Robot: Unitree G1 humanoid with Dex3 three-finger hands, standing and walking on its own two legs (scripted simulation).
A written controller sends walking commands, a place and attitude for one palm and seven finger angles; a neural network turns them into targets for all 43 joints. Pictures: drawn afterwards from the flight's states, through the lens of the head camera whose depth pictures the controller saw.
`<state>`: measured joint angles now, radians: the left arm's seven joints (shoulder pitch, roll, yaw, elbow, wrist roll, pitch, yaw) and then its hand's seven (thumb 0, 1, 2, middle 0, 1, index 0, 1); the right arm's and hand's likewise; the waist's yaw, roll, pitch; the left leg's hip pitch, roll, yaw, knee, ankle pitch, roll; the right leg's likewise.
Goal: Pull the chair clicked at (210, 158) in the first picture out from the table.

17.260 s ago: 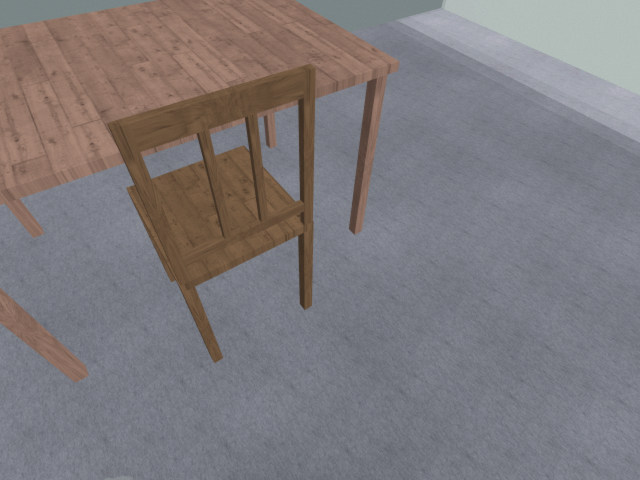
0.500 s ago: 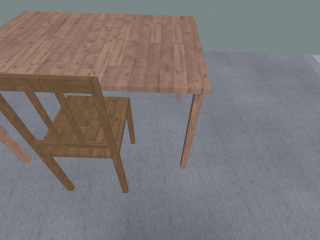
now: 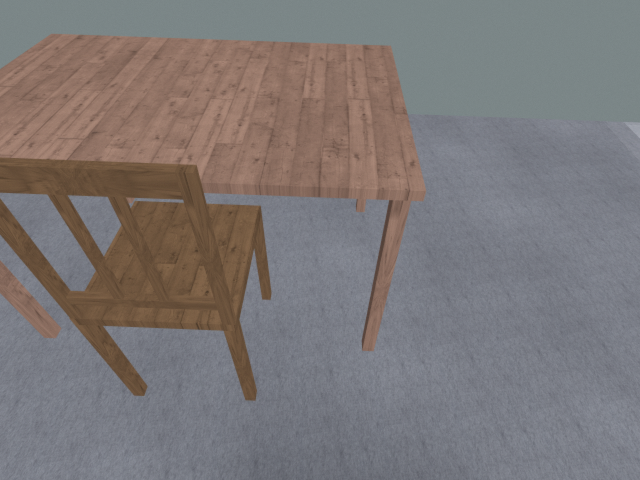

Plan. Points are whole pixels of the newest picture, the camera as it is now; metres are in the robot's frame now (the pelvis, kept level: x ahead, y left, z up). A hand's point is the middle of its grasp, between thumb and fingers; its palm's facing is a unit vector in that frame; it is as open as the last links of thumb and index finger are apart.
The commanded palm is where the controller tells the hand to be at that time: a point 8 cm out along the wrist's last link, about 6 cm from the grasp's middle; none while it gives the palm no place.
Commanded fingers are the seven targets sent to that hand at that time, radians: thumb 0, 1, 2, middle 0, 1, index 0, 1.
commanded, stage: shuffle to correct the standing spot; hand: left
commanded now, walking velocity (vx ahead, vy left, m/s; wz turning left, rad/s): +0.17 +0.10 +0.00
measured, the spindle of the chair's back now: (92, 251) +0.50 +0.47 -0.08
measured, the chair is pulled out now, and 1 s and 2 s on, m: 0.00 0.00 0.00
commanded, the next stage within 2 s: come to a stop and stand still in 0.08 s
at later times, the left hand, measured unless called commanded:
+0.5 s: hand out of the picture +0.13 +0.21 -0.18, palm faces +0.06 -0.97 -0.22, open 7.3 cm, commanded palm none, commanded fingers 0.00 0.90 0.90 -0.20 -0.30 -0.20 -0.30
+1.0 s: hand out of the picture +0.08 +0.19 -0.17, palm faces +0.04 -0.97 -0.22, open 7.4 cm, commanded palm none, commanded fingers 0.00 0.90 0.90 -0.20 -0.30 -0.20 -0.30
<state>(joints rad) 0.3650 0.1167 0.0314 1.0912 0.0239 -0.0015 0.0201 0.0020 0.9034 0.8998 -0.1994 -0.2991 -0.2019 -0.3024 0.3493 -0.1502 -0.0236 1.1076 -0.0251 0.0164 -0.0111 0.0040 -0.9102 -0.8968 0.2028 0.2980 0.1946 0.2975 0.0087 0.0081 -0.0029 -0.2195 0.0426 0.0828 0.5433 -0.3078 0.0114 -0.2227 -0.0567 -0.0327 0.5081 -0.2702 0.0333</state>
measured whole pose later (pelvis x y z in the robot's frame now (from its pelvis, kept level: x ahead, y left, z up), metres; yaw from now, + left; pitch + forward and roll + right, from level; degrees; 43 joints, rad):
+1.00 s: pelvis +0.06 +0.01 +0.00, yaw +2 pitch -1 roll +0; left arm 0.25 0.16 0.00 1.07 0.01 -0.01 0.04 0.00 0.90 0.90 -0.20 -0.30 -0.20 -0.30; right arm 0.25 -0.18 -0.02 1.01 -0.02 -0.01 -0.03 0.01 -0.91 -0.90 0.20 0.30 0.19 0.30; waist -0.01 0.02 0.04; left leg -0.12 0.02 0.09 0.53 -0.39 0.01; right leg -0.25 -0.02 -0.06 0.57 -0.30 -0.01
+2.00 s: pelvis +0.05 -0.01 +0.00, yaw +2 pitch -1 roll +0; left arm 0.28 0.14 0.00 1.13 0.01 -0.02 0.03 0.01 0.92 0.90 -0.20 -0.30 -0.20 -0.30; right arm 0.30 -0.12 0.01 1.13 -0.02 -0.03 -0.03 0.00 -0.91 -0.90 0.20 0.30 0.19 0.30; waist 0.00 0.00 0.03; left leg -0.11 0.03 0.08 0.45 -0.32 -0.01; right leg -0.23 -0.01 -0.08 0.50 -0.25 -0.03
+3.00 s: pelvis -0.01 +0.00 -0.11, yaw +5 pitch +14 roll -2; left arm 0.43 0.22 0.11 -0.07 -0.23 -0.48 -0.30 0.01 0.39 0.69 -0.15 -0.22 -0.15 -0.22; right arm 0.15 -0.23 0.02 0.45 0.00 -0.23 -0.02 0.01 -0.91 -0.90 0.20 0.30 0.20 0.30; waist 0.05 -0.02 -0.12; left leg -0.95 0.03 -0.02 1.31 -0.61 0.00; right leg -0.99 -0.06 -0.15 1.22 -0.48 -0.04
